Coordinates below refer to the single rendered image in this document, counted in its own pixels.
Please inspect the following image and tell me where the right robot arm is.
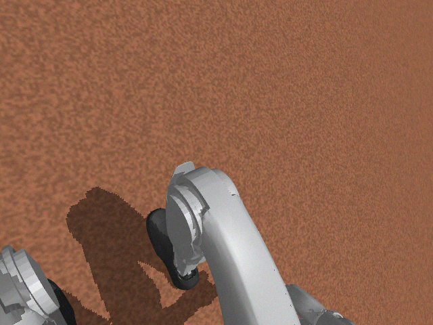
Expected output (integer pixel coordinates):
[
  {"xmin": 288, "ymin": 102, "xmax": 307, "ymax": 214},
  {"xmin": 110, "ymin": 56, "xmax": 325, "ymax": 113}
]
[{"xmin": 316, "ymin": 310, "xmax": 355, "ymax": 325}]

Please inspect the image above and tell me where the right robot hand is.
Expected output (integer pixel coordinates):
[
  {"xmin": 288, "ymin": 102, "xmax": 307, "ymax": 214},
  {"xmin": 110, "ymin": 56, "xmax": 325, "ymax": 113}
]
[{"xmin": 284, "ymin": 283, "xmax": 328, "ymax": 325}]

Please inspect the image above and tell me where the left robot foot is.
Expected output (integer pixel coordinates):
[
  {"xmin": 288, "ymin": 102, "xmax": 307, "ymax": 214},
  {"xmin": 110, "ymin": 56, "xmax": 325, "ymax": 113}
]
[{"xmin": 47, "ymin": 278, "xmax": 77, "ymax": 325}]

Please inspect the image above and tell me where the right robot foot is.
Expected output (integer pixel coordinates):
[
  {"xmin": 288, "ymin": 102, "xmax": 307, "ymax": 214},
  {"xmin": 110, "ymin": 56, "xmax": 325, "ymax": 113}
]
[{"xmin": 146, "ymin": 209, "xmax": 199, "ymax": 290}]

